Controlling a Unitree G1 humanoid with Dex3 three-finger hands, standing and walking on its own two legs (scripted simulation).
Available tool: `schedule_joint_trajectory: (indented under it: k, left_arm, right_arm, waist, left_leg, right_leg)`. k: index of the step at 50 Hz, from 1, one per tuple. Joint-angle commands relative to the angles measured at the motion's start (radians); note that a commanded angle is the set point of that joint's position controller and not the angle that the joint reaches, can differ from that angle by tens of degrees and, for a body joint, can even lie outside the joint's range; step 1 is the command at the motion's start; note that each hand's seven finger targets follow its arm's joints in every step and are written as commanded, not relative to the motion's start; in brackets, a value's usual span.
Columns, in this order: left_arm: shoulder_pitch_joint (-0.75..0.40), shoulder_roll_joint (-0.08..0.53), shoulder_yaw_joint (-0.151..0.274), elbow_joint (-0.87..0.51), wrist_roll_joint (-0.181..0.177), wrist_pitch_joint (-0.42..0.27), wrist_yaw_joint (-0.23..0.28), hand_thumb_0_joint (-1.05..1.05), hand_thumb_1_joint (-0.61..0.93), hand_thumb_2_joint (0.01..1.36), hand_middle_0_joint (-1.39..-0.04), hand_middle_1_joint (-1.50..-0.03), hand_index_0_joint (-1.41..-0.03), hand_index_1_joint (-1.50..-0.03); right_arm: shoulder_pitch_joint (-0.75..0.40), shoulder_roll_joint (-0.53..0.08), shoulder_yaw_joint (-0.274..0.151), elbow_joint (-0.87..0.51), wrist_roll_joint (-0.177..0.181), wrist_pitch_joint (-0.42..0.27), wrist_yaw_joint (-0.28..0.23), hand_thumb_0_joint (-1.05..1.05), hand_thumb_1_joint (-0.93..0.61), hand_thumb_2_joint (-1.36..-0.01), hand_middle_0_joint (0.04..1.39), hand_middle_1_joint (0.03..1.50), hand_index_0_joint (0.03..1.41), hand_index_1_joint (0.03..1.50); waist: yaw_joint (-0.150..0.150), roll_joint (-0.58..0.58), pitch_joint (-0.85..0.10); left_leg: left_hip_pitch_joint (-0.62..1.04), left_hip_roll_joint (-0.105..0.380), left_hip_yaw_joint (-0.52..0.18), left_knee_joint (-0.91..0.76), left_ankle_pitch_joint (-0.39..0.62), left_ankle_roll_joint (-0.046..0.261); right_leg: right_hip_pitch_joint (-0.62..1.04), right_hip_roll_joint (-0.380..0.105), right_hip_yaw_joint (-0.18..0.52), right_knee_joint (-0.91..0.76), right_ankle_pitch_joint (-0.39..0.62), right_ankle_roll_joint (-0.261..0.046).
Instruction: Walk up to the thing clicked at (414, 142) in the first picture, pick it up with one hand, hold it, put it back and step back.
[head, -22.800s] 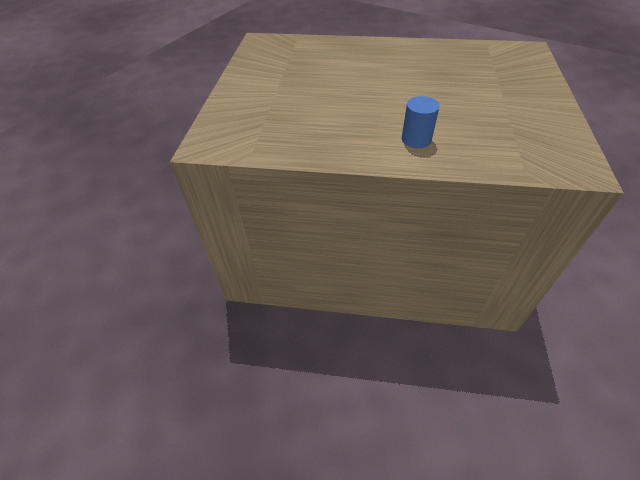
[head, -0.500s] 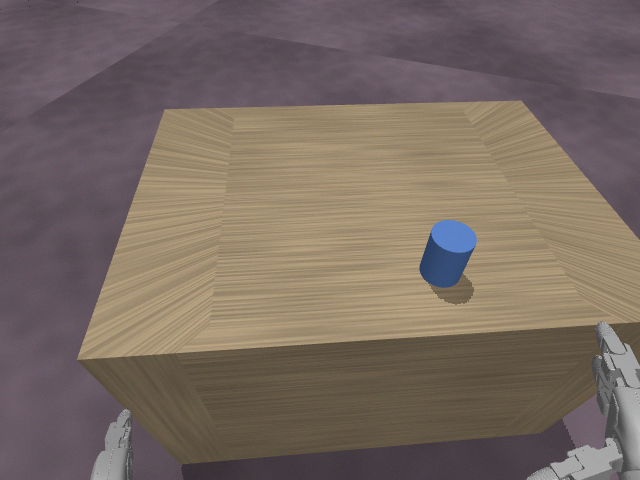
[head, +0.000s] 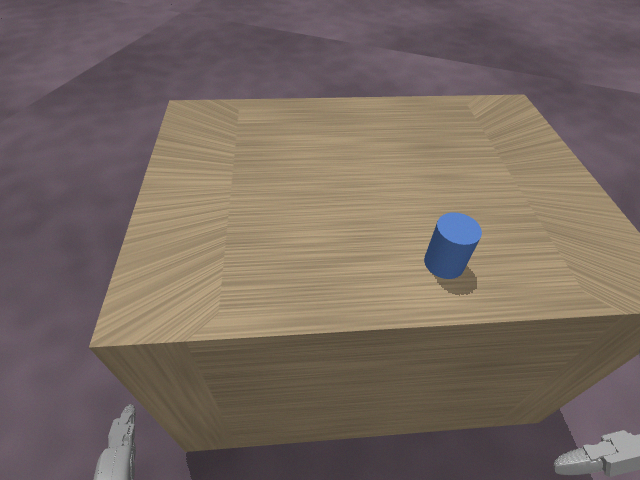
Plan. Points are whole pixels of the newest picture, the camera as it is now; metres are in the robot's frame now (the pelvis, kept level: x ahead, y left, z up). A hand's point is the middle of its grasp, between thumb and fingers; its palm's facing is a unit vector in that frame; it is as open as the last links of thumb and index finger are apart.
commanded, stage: home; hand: right
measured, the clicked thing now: (451, 246) +0.50 -0.24 -0.06
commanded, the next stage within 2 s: none
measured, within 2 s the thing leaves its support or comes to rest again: neither
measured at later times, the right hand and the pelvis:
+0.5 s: hand (470, 437) +0.19 -0.19 -0.09, palm faces +0.06 +0.98 -0.20, open 17.4 cm; pelvis +0.01 -0.02 +0.00, yaw +1 degrees
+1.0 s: hand (509, 471) +0.15 -0.24 -0.12, palm faces -0.07 +0.93 -0.36, open 17.4 cm; pelvis +0.02 -0.01 +0.01, yaw +2 degrees
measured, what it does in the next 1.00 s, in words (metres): stands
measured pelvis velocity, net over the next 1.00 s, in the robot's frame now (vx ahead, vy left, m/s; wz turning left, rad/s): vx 0.02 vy -0.01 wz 0.03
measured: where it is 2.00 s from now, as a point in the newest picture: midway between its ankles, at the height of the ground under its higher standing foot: outside the picture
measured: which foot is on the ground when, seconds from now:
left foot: down 0.00-1.00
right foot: down 0.00-1.00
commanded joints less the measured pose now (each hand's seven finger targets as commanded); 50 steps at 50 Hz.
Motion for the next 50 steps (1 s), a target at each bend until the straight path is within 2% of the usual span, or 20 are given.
schedule_joint_trajectory:
  k: [1,4,5,10,15,16,19,25,26,27,28,31,38,40,41,42,44,45,47,50]
  left_arm:
    - [-0.070,0.044,-0.034,-0.172,0.000,-0.066,0.002,0.000,-0.103,0.483,-0.130,-0.182,-0.130,-0.182]
    - [-0.122,-0.010,-0.102,-0.136,0.004,-0.075,-0.004,0.000,0.137,0.561,-0.139,-0.198,-0.140,-0.199]
    - [-0.123,0.003,-0.095,-0.103,0.008,-0.076,-0.004,0.000,0.217,0.577,-0.142,-0.203,-0.142,-0.203]
    - [-0.087,0.127,0.010,-0.063,0.018,-0.078,0.008,0.000,0.613,0.741,-0.172,-0.248,-0.171,-0.250]
    - [-0.133,0.088,-0.022,-0.058,0.014,-0.065,0.003,0.000,0.841,0.868,-0.195,-0.285,-0.194,-0.286]
    - [-0.151,0.057,-0.048,-0.057,0.012,-0.062,-0.002,0.000,0.847,0.871,-0.195,-0.286,-0.194,-0.288]
    - [-0.172,0.039,-0.062,-0.055,0.012,-0.053,-0.004,0.000,0.893,0.898,-0.200,-0.294,-0.199,-0.296]
    - [-0.172,0.059,-0.056,-0.049,0.014,-0.034,-0.015,0.000,0.896,0.900,-0.201,-0.295,-0.199,-0.297]
    - [-0.155,0.121,-0.042,0.063,0.020,-0.025,-0.010,0.000,0.897,0.901,-0.201,-0.296,-0.200,-0.297]
    - [-0.167,0.109,-0.050,0.047,0.017,-0.028,-0.011,0.000,0.897,0.901,-0.201,-0.296,-0.200,-0.297]
    - [-0.173,0.092,-0.058,0.046,0.016,-0.031,-0.017,0.000,0.897,0.901,-0.201,-0.296,-0.200,-0.297]
    - [-0.193,0.094,-0.058,0.063,0.013,-0.018,-0.021,0.000,0.897,0.901,-0.201,-0.297,-0.200,-0.298]
    - [-0.201,0.104,-0.051,0.090,0.011,-0.002,-0.020,0.000,0.897,0.901,-0.201,-0.298,-0.200,-0.299]
    - [-0.209,0.106,-0.050,0.089,0.010,0.003,-0.014,0.000,0.897,0.901,-0.201,-0.298,-0.200,-0.299]
    - [-0.178,0.242,-0.017,0.215,0.089,0.012,-0.051,0.000,0.897,0.901,-0.201,-0.296,-0.200,-0.297]
    - [-0.170,0.237,-0.015,0.230,0.090,0.018,-0.064,0.000,0.897,0.900,-0.201,-0.295,-0.199,-0.296]
    - [-0.177,0.226,-0.022,0.255,0.073,0.020,-0.080,0.000,0.897,0.900,-0.201,-0.296,-0.200,-0.297]
    - [-0.170,0.228,-0.026,0.274,0.066,0.020,-0.086,0.000,0.897,0.900,-0.201,-0.295,-0.199,-0.297]
    - [-0.199,0.238,-0.031,0.322,0.062,0.019,-0.095,0.000,0.897,0.900,-0.201,-0.296,-0.200,-0.297]
    - [-0.217,0.252,-0.038,0.380,0.058,0.023,-0.098,0.000,0.897,0.900,-0.201,-0.295,-0.200,-0.297]
  right_arm:
    - [-0.056,-0.132,-0.024,-0.121,-0.003,-0.062,0.003,0.000,0.548,-0.059,0.054,0.054,0.054,0.054]
    - [-0.077,-0.084,0.050,-0.090,-0.012,-0.060,0.005,0.000,0.531,-0.068,0.055,0.057,0.055,0.057]
    - [-0.068,-0.080,0.059,-0.083,-0.017,-0.058,0.002,0.000,0.538,-0.064,0.055,0.056,0.055,0.056]
    - [-0.059,-0.063,0.121,0.022,-0.030,-0.020,-0.003,0.000,0.508,-0.081,0.058,0.061,0.058,0.061]
    - [-0.145,-0.011,0.198,0.154,-0.041,0.026,-0.003,0.000,0.539,-0.063,0.055,0.056,0.055,0.056]
    - [-0.181,-0.003,0.221,0.163,-0.042,0.030,-0.003,0.000,0.533,-0.066,0.055,0.056,0.055,0.056]
    - [-0.222,0.013,0.249,0.220,-0.046,0.040,-0.008,0.000,0.553,-0.054,0.053,0.053,0.053,0.053]
    - [-0.212,-0.013,0.247,0.264,-0.048,0.062,-0.020,0.000,0.532,-0.066,0.055,0.056,0.055,0.056]
    - [-0.197,-0.068,0.156,0.205,-0.047,0.059,-0.047,0.000,0.532,-0.066,0.055,0.056,0.055,0.056]
    - [-0.155,0.017,0.248,0.270,-0.052,0.070,-0.042,0.000,0.530,-0.067,0.055,0.057,0.055,0.057]
    - [-0.152,0.053,0.284,0.281,-0.050,0.075,-0.039,0.000,0.531,-0.066,0.055,0.056,0.055,0.056]
    - [-0.175,0.065,0.294,0.295,-0.049,0.080,-0.045,0.000,0.517,-0.074,0.056,0.059,0.056,0.059]
    - [-0.274,0.033,0.277,0.265,-0.049,0.080,-0.053,0.000,0.547,-0.056,0.053,0.053,0.053,0.053]
    - [-0.251,0.015,0.265,0.275,-0.053,0.079,-0.057,0.000,0.543,-0.059,0.054,0.054,0.053,0.054]
    - [-0.158,-0.204,0.225,0.485,-0.131,0.090,-0.028,0.000,0.561,-0.049,0.052,0.051,0.052,0.051]
    - [-0.153,-0.216,0.219,0.509,-0.130,0.096,-0.015,0.000,0.547,-0.058,0.054,0.054,0.054,0.054]
    - [-0.184,-0.167,0.241,0.548,-0.111,0.091,0.004,0.000,0.558,-0.051,0.052,0.052,0.052,0.052]
    - [-0.209,-0.153,0.252,0.565,-0.107,0.089,0.013,0.000,0.569,-0.045,0.052,0.050,0.051,0.050]
    - [-0.240,-0.162,0.266,0.628,-0.101,0.091,0.024,0.000,0.553,-0.054,0.053,0.053,0.053,0.053]
    - [-0.257,-0.194,0.273,0.712,-0.101,0.097,0.029,0.000,0.578,-0.039,0.050,0.048,0.050,0.048]
  waist:
    - [-0.003,0.075,-0.029]
    - [0.003,0.002,-0.019]
    - [-0.001,-0.014,-0.044]
    - [0.053,0.000,-0.122]
    - [0.055,0.043,-0.139]
    - [0.048,0.014,-0.103]
    - [0.048,-0.006,-0.124]
    - [0.031,-0.043,-0.161]
    - [0.014,-0.053,-0.143]
    - [0.040,-0.009,-0.098]
    - [0.043,0.003,-0.079]
    - [0.047,0.034,-0.054]
    - [0.052,0.058,-0.103]
    - [0.042,0.067,-0.121]
    - [0.038,0.009,-0.142]
    - [0.043,0.001,-0.172]
    - [0.048,0.029,-0.170]
    - [0.057,0.027,-0.139]
    - [0.054,0.030,-0.088]
    - [0.052,0.051,-0.041]
  left_leg:
    - [-0.032,0.005,-0.011,-0.194,0.129,-0.019]
    - [-0.037,-0.007,0.000,-0.187,0.096,-0.008]
    - [-0.025,-0.016,0.010,-0.169,0.121,-0.004]
    - [0.004,-0.030,0.028,-0.143,0.262,-0.006]
    - [0.017,-0.035,0.033,-0.133,0.304,-0.007]
    - [0.015,-0.032,0.031,-0.141,0.262,-0.004]
    - [0.032,-0.029,0.025,-0.148,0.255,-0.001]
    - [0.093,-0.029,0.023,-0.153,0.339,0.001]
    - [0.106,-0.038,0.020,-0.158,0.320,0.003]
    - [0.090,-0.042,0.023,-0.162,0.318,0.001]
    - [0.083,-0.043,0.026,-0.165,0.307,0.001]
    - [0.059,-0.046,0.027,-0.176,0.281,0.000]
    - [0.074,-0.039,0.017,-0.183,0.300,-0.006]
    - [0.083,-0.032,0.007,-0.191,0.318,-0.012]
    - [0.124,0.070,-0.079,-0.147,0.448,0.017]
    - [0.125,0.083,-0.088,-0.133,0.494,0.036]
    - [0.140,0.075,-0.080,-0.148,0.489,0.034]
    - [0.121,0.070,-0.083,-0.162,0.419,0.030]
    - [0.081,0.059,-0.079,-0.187,0.330,0.026]
    - [0.101,0.069,-0.090,-0.215,0.366,0.026]
  right_leg:
    - [0.082,0.033,-0.053,-0.085,0.106,-0.044]
    - [0.070,0.028,-0.051,-0.112,0.055,-0.043]
    - [0.078,0.023,-0.047,-0.120,0.070,-0.041]
    - [0.142,0.009,-0.034,-0.102,0.194,-0.039]
    - [0.142,-0.001,-0.023,-0.092,0.249,-0.039]
    - [0.115,0.000,-0.025,-0.102,0.202,-0.036]
    - [0.123,0.001,-0.032,-0.104,0.191,-0.034]
    - [0.147,0.002,-0.042,-0.107,0.282,-0.025]
    - [0.149,0.003,-0.043,-0.098,0.257,-0.028]
    - [0.133,0.000,-0.045,-0.103,0.249,-0.031]
    - [0.122,0.000,-0.046,-0.108,0.233,-0.031]
    - [0.114,-0.001,-0.044,-0.115,0.207,-0.037]
    - [0.151,0.004,-0.046,-0.113,0.213,-0.043]
    - [0.163,0.012,-0.055,-0.108,0.224,-0.047]
    - [0.170,-0.063,0.024,-0.055,0.327,-0.064]
    - [0.209,-0.068,0.023,-0.043,0.367,-0.068]
    - [0.206,-0.072,0.033,-0.050,0.350,-0.070]
    - [0.193,-0.074,0.035,-0.077,0.304,-0.065]
    - [0.199,-0.079,0.047,-0.118,0.261,-0.062]
    - [0.197,-0.083,0.052,-0.146,0.280,-0.058]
